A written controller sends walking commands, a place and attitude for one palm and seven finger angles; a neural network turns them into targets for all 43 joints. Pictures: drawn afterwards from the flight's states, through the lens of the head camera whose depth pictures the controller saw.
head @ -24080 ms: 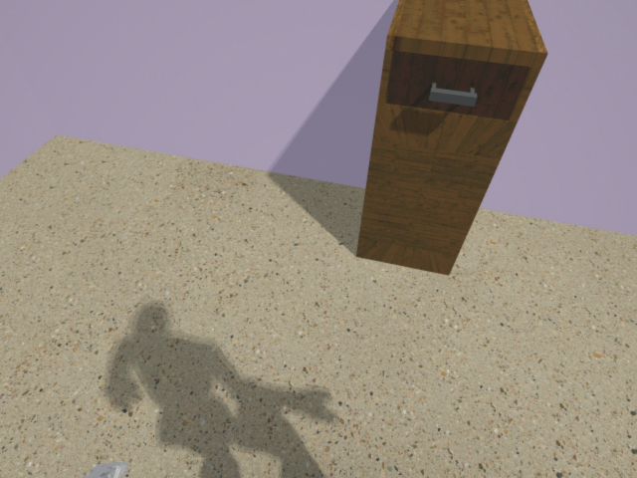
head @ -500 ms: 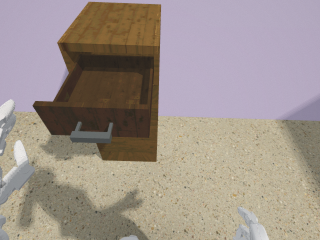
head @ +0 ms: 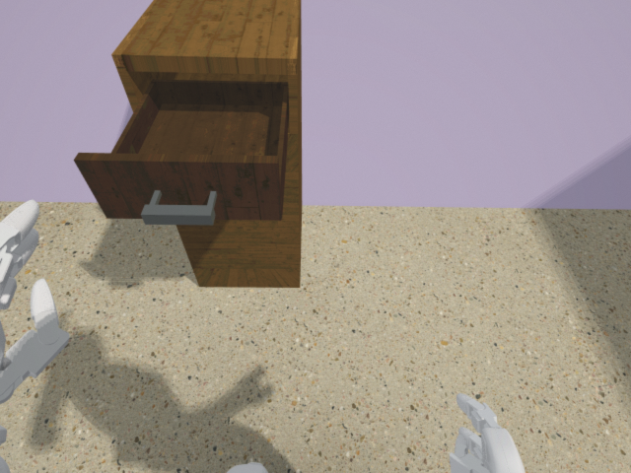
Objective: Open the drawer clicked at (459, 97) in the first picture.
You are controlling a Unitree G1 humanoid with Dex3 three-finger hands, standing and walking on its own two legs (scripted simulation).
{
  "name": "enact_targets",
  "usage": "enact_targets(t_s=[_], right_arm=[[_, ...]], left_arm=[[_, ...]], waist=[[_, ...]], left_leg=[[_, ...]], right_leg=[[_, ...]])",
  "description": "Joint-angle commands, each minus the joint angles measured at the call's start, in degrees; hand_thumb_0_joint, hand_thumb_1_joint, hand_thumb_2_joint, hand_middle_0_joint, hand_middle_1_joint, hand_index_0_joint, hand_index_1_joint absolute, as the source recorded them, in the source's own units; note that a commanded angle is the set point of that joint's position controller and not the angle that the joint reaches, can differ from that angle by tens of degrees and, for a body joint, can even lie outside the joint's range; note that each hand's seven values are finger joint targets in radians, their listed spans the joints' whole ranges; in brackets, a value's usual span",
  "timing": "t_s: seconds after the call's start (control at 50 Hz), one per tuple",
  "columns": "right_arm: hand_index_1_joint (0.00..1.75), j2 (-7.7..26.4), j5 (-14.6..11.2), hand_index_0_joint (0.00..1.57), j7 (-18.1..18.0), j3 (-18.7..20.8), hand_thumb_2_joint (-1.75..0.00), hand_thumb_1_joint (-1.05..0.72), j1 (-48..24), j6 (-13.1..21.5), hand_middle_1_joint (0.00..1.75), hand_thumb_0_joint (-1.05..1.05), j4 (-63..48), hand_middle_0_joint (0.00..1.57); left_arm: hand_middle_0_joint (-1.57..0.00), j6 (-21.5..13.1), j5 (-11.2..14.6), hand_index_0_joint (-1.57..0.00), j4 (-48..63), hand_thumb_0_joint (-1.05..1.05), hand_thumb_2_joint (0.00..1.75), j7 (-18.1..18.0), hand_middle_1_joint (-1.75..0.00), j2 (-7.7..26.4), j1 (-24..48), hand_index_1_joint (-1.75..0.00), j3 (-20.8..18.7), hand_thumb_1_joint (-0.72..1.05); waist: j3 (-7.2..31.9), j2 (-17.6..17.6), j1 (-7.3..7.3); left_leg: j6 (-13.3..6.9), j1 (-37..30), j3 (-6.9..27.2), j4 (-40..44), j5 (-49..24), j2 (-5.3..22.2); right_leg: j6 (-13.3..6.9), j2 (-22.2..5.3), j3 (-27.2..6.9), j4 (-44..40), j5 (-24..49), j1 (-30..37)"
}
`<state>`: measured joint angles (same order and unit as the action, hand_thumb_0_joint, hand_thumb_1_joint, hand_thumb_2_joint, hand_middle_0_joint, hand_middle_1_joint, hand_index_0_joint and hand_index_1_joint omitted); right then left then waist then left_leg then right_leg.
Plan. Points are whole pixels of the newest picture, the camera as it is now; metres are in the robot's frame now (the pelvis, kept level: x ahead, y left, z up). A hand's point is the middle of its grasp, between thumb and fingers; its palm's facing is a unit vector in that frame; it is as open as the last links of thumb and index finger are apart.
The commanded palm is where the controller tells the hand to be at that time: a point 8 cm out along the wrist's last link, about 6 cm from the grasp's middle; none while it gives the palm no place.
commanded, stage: stop stepping back and stand still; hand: left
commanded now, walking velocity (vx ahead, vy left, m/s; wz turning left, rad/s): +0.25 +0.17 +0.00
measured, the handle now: (182, 205) +0.52 +0.27 +0.00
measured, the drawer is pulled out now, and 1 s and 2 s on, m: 0.30 0.30 0.30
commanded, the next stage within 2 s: let the arm hang, fingers relaxed in 0.62 s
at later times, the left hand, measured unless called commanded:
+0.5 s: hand (18, 367) +0.17 +0.26 +0.17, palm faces +0.40 -0.82 -0.41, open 7.4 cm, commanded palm +0.11 +0.30 +0.19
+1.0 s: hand out of the picture +0.04 +0.22 -0.15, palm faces -0.09 -0.96 -0.25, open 7.4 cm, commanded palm none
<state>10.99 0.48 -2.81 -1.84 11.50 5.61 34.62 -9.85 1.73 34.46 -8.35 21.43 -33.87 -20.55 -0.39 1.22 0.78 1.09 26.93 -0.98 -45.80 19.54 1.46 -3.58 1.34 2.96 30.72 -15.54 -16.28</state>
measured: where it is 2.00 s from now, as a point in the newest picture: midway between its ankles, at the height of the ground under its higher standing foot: outside the picture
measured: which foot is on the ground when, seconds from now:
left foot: up 0.00-0.16, down 0.18-1.00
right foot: down 0.00-1.00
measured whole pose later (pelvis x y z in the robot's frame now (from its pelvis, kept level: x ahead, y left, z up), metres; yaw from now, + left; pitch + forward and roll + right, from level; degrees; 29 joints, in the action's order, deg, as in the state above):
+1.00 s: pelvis -0.05 +0.02 +0.00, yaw +1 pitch -2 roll +0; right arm 18.6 1.3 0.2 0.3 9.8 -0.4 50.9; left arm 3.2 -1.8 -46.5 1.2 15.0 -13.6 1.6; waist -3.5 0.1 -2.2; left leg -1.3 15.2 -3.8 -31.9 15.2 0.1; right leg -1.5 -0.7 3.1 31.8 -12.8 -17.7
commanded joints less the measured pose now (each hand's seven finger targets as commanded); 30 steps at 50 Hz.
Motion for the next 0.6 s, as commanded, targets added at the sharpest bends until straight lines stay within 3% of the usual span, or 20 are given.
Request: enact_targets(t_s=[0.0, 0.06, 0.1, 0.12, 0.14, 0.16, 0.18, 0.2, 0.22, 0.28, 0.3, 0.38, 0.5, 0.58], right_arm=[[0.3, 7.1, -0.3, 0.2, -1.6, 3.7, -0.9, -0.9, -5.0, 2.8, 0.3, 0.0, -8.7, 0.2], [0.3, 7.1, 0.2, 0.2, -1.9, 3.7, -0.9, -0.9, -3.5, 3.7, 0.3, 0.0, -8.4, 0.2], [0.3, 7.6, 0.2, 0.2, -2.2, 3.9, -0.9, -0.9, -2.3, 4.4, 0.3, 0.0, -7.8, 0.2], [0.3, 8.1, 0.3, 0.2, -2.2, 4.1, -0.9, -0.9, -1.7, 4.7, 0.3, 0.0, -8.1, 0.2], [0.3, 9.0, 0.4, 0.2, -2.3, 4.5, -0.9, -0.9, -1.7, 5.1, 0.3, 0.0, -8.7, 0.2], [0.3, 9.9, 0.2, 0.2, -2.2, 4.9, -0.9, -0.9, -1.7, 5.3, 0.3, 0.0, -9.2, 0.2], [0.3, 9.7, -0.3, 0.2, -2.1, 4.9, -0.9, -0.9, -1.8, 5.3, 0.3, 0.0, -8.9, 0.2], [0.3, 9.1, -0.1, 0.2, -2.0, 4.4, -0.9, -0.9, -1.9, 5.4, 0.3, 0.0, -8.4, 0.2], [0.3, 8.9, -0.2, 0.2, -2.0, 4.2, -0.9, -0.9, -1.9, 5.6, 0.3, 0.0, -8.4, 0.2], [0.3, 9.2, -0.3, 0.2, -1.6, 4.3, -0.9, -0.9, -1.9, 6.2, 0.3, 0.0, -7.8, 0.2], [0.3, 9.3, -0.3, 0.2, -1.6, 4.4, -0.9, -0.9, -2.1, 6.3, 0.3, 0.0, -7.7, 0.2], [0.3, 8.4, -0.2, 0.2, -0.9, 4.2, -0.9, -0.9, -1.8, 6.1, 0.3, 0.0, -7.6, 0.2], [0.3, 8.0, -0.1, 0.2, -1.1, 3.4, -0.9, -0.9, -3.2, 5.5, 0.3, 0.0, -8.1, 0.2], [0.3, 7.7, -0.3, 0.2, -1.1, 3.2, -0.9, -0.9, -3.5, 5.3, 0.3, 0.0, -8.8, 0.2]], left_arm=[[-0.2, -4.2, -0.1, -0.2, 9.5, 0.0, 0.9, -1.9, -0.3, 9.4, 2.0, -0.3, -6.8, 0.9], [-0.2, -5.0, -0.6, -0.2, 9.4, 0.0, 0.9, -2.2, -0.3, 9.3, -0.4, -0.3, -6.6, 0.9], [-0.2, -5.2, -0.6, -0.2, 9.1, 0.0, 0.9, -2.4, -0.3, 9.4, -1.5, -0.3, -6.7, 0.9], [-0.2, -5.6, -0.5, -0.2, 10.1, 0.0, 0.9, -2.4, -0.3, 9.8, -0.9, -0.3, -6.8, 0.9], [-0.2, -6.2, -0.3, -0.2, 10.8, 0.0, 0.9, -2.4, -0.3, 9.7, -0.7, -0.3, -6.9, 0.9], [-0.2, -6.5, -0.2, -0.2, 10.6, 0.0, 0.9, -2.4, -0.3, 9.9, -0.8, -0.3, -7.5, 0.9], [-0.2, -6.7, 0.1, -0.2, 10.1, 0.0, 0.9, -2.3, -0.3, 10.1, -2.3, -0.3, -7.9, 0.9], [-0.2, -6.6, 0.0, -0.2, 10.2, 0.0, 0.9, -2.3, -0.3, 10.7, -3.0, -0.3, -8.9, 0.9], [-0.2, -6.7, -0.3, -0.2, 11.0, 0.0, 0.9, -2.4, -0.3, 9.4, -2.1, -0.3, -7.7, 0.9], [-0.2, -6.9, -0.5, -0.2, 9.0, 0.0, 0.9, -2.3, -0.3, 8.5, -0.6, -0.3, -6.8, 0.9], [-0.2, -7.0, -0.3, -0.2, 9.5, 0.0, 0.9, -2.3, -0.3, 9.2, 0.1, -0.3, -7.2, 0.9], [-0.2, -7.1, -0.3, -0.2, 8.9, 0.0, 0.9, -2.0, -0.3, 8.5, 0.0, -0.3, -6.9, 0.9], [-0.2, -6.6, -0.2, -0.2, 9.3, 0.0, 0.9, -1.9, -0.3, 8.3, 1.1, -0.3, -6.6, 0.9], [-0.2, -6.1, -0.2, -0.2, 8.9, 0.0, 0.9, -1.7, -0.3, 7.0, 2.0, -0.3, -5.5, 0.9]], waist=[[3.0, 4.4, -1.77], [2.7, 4.5, -1.1], [3.0, 2.2, -1.63], [3.0, -0.3, -1.67], [3.1, -3.6, -1.42], [3.5, -5.3, -1.2], [4.8, -7.0, -0.97], [4.0, -8.7, -1.19], [2.4, -8.3, -1.53], [1.5, -5.3, -1.64], [2.0, -3.0, -1.69], [3.4, 0.0, -1.86], [4.1, -4.6, -1.51], [4.5, -4.7, -1.38]], left_leg=[[-0.4, -2.2, 0.0, -3.1, 0.6, 0.5], [-2.2, -6.9, -1.7, 11.0, 2.3, 0.4], [-2.9, -12.2, -2.5, 21.6, 0.3, -0.2], [-3.7, -13.2, -1.0, 25.0, 1.1, 0.8], [-5.0, -12.4, 2.6, 27.0, 0.0, 3.4], [-5.9, -11.9, 6.2, 26.7, -5.7, 6.0], [-5.8, -10.8, 7.1, 26.5, -4.6, 7.1], [-5.5, -10.7, 6.7, 27.1, -3.0, 6.8], [-5.4, -8.0, 7.6, 27.6, -3.3, 7.2], [-4.5, -4.8, 5.7, 25.5, -4.1, 6.2], [-4.0, -5.8, 4.6, 23.8, -4.7, 5.2], [-2.8, -9.8, 1.8, 19.7, -4.6, 2.3], [-3.0, -11.1, 4.0, 24.8, -8.9, 5.0], [-2.7, -9.6, 3.3, 25.5, -8.7, 5.2]], right_leg=[[-3.6, -17.0, -14.9, -19.3, -7.3, -1.6], [-3.9, -16.9, -14.9, -18.7, -8.8, 0.4], [-2.2, -14.3, -13.4, -16.0, -8.8, 1.4], [-0.8, -12.2, -12.0, -13.3, -8.7, 2.0], [0.8, -9.0, -10.0, -9.6, -5.3, 3.7], [2.0, -6.0, -7.6, -5.7, 0.5, 4.8], [2.8, -5.3, -6.3, -5.1, -0.9, 5.0], [2.7, -4.7, -5.8, -4.3, -1.0, 3.3], [2.9, -4.0, -4.2, -3.3, 0.7, 4.3], [2.8, -4.5, -5.0, -4.1, 5.0, 6.3], [2.4, -5.5, -6.5, -5.7, 6.1, 6.1], [0.6, -8.7, -10.8, -10.4, 3.0, 3.1], [2.6, -4.8, -6.2, -6.7, 8.6, 4.5], [3.2, -4.3, -5.0, -5.9, 10.7, 6.8]])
